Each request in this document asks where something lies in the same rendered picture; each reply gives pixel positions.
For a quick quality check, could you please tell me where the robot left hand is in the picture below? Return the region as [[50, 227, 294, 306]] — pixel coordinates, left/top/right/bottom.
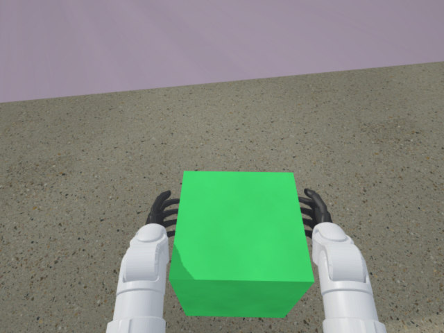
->
[[145, 190, 180, 238]]

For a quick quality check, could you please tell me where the robot right forearm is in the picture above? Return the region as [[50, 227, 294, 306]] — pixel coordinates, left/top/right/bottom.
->
[[311, 222, 387, 333]]

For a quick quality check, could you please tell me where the robot left forearm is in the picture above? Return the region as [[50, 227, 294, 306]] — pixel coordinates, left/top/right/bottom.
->
[[106, 223, 169, 333]]

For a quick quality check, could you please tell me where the carton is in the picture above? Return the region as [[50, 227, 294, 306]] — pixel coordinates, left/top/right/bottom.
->
[[169, 171, 314, 318]]

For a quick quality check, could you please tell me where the robot right hand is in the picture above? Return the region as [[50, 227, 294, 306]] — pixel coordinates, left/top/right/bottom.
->
[[298, 188, 333, 238]]

